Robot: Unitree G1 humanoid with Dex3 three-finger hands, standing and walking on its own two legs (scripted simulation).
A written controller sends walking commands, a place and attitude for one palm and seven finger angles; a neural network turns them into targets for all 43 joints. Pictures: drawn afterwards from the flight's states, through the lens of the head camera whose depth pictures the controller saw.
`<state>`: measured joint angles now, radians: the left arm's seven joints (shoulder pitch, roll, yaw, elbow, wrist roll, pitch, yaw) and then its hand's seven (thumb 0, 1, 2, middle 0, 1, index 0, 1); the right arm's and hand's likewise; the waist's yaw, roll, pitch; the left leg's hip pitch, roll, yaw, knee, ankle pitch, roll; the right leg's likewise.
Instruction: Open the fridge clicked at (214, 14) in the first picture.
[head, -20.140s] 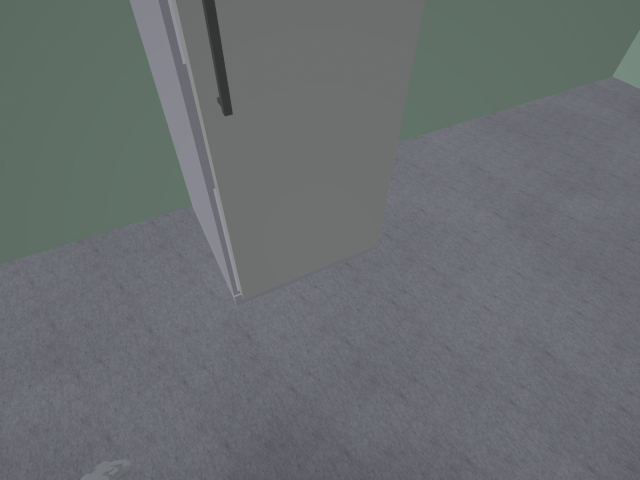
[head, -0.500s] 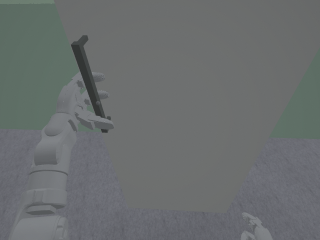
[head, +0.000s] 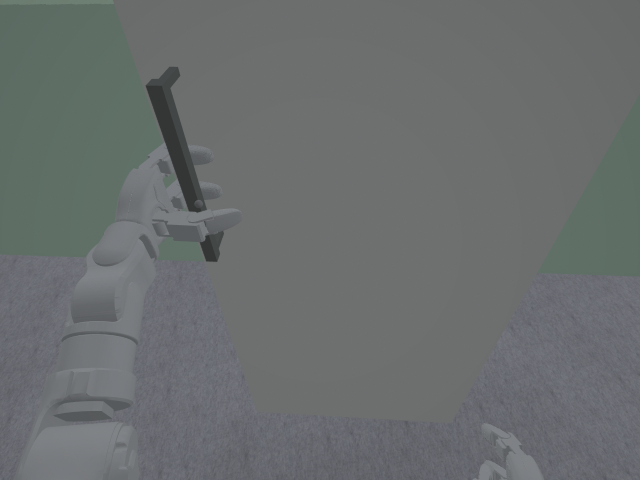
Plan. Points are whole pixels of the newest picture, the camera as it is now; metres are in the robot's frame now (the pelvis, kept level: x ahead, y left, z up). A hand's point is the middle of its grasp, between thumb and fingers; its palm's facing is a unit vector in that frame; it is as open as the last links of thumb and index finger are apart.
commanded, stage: grip the handle and tug to test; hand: left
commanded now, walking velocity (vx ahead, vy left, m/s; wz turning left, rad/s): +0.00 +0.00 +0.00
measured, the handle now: (194, 177) +0.44 +0.19 +0.18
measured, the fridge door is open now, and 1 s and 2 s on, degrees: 0 0 3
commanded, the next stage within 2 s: pull the door a little, standing still in 1.06 s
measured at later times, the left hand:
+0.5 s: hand (200, 202) +0.38 +0.17 +0.19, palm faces +0.02 -1.00 -0.01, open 5.4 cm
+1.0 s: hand (201, 204) +0.38 +0.17 +0.19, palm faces +0.02 -1.00 -0.02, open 5.5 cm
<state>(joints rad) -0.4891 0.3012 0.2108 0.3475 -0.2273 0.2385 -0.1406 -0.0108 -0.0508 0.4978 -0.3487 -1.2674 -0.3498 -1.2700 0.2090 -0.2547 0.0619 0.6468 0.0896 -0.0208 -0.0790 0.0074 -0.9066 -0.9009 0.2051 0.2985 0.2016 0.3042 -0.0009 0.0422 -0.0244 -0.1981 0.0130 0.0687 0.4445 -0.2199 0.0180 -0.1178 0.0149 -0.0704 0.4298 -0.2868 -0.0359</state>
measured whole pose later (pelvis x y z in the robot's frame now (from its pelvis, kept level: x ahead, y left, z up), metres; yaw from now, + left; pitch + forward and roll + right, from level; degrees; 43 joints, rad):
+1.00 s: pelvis +0.02 +0.00 +0.00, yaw -1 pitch -1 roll +0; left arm -0.33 0.28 0.23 0.11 -0.23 0.31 -0.11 0.00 0.80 0.81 -0.37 -1.39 -0.32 -1.40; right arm 0.19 -0.25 0.06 0.61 0.08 0.00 -0.06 0.01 -0.91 -0.90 0.20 0.30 0.20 0.30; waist 0.00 0.04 -0.04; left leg -0.16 0.01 0.09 0.42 -0.24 0.02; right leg -0.09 0.02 -0.04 0.41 -0.30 -0.03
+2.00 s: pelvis +0.14 +0.01 +0.02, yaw -11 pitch +3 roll -1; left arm 0.59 0.30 0.23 -0.73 -0.15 0.13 0.01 -0.01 0.69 0.83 -0.36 -1.30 -0.27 -1.38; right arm 0.22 -0.25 0.05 0.52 0.01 -0.02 -0.01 0.01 -0.91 -0.90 0.20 0.30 0.20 0.30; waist 0.04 0.03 -0.08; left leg -0.15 -0.02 -0.04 0.58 -0.16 0.03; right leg -0.13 -0.01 -0.09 0.56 -0.15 0.01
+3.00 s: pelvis +0.04 -0.09 +0.00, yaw +6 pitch +1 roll +1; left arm 0.09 0.31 0.27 -0.40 -0.06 -0.11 0.13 -0.05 0.65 0.80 -0.46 -1.40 -0.30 -1.38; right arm 0.03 -0.17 0.03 0.61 0.00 -0.06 -0.04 0.01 -0.90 -0.90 0.21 0.30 0.21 0.30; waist 0.04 0.03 0.16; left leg -0.49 -0.01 -0.06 0.94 -0.45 -0.05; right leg -0.29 0.02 0.02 0.48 -0.20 -0.03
